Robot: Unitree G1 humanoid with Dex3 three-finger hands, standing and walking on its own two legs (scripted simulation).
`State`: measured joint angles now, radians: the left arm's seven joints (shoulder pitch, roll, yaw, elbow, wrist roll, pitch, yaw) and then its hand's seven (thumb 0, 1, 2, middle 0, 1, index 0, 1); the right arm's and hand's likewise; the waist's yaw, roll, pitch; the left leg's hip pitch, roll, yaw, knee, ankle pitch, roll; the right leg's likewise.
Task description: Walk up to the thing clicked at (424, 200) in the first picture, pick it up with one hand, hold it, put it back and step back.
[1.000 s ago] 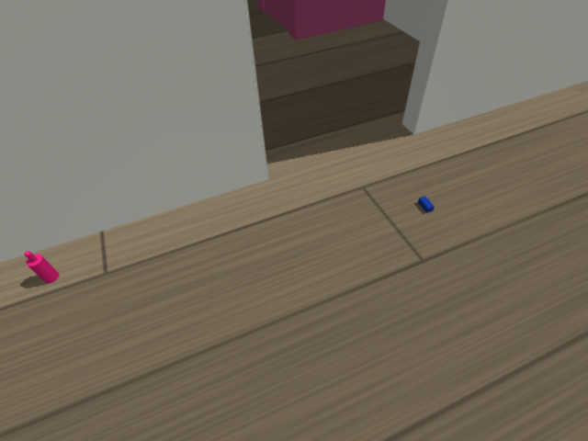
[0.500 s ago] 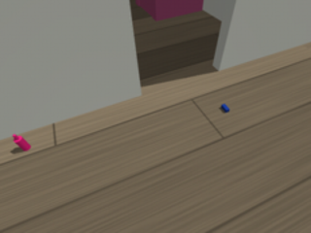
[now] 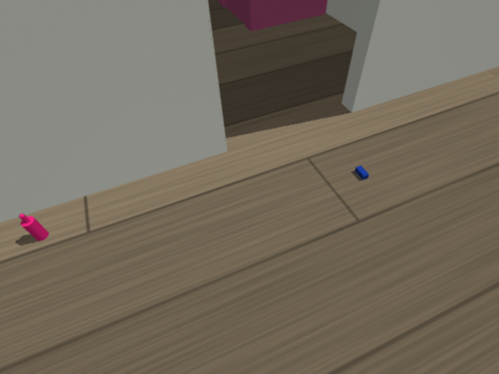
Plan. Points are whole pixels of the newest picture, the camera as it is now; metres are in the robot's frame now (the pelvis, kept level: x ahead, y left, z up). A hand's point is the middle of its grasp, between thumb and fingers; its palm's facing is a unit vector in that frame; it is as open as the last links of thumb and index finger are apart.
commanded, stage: stand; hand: left
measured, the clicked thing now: (361, 172) +1.23 -0.55 -0.77
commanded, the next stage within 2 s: walk up in 0.12 s
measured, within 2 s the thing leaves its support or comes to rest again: neither
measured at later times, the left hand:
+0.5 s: hand (176, 343) +0.22 +0.18 -0.15, palm faces -0.25 -0.87 -0.43, open 7.3 cm
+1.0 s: hand (249, 235) +0.47 +0.04 -0.17, palm faces -0.55 -0.76 -0.35, open 7.3 cm
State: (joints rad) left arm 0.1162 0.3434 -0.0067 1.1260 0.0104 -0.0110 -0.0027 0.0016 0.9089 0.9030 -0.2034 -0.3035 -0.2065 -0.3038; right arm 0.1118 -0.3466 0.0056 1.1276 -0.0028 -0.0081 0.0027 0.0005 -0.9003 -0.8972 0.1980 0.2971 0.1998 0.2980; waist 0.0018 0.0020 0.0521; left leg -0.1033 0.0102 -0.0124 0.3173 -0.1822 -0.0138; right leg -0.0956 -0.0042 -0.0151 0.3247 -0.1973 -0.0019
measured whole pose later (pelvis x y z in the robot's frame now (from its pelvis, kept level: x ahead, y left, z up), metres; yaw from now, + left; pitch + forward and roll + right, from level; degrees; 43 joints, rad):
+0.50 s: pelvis +0.07 -0.10 -0.04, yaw -16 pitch -3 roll +0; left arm 0.23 0.46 0.12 0.92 0.04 0.01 -0.12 0.00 0.91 0.90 -0.20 -0.30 -0.20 -0.30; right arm 0.22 -0.49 -0.12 0.95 -0.04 -0.03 0.02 0.00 -0.90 -0.90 0.20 0.30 0.20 0.30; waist 0.01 0.05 0.06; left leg -0.08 0.23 0.15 0.77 -0.53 0.00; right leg -0.42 -0.08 -0.06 0.76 -0.28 0.01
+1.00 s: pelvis +0.27 -0.16 -0.02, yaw -30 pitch -2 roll +0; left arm 0.30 0.44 0.05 0.88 0.02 -0.03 -0.05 0.01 0.91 0.90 -0.20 -0.30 -0.21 -0.30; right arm 0.33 -0.40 -0.08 0.86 -0.02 -0.10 0.04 0.00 -0.90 -0.90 0.20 0.30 0.20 0.30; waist -0.05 -0.06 0.06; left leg -0.28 0.07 0.12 0.60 -0.28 0.01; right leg -0.41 0.04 0.07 1.12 -0.40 -0.04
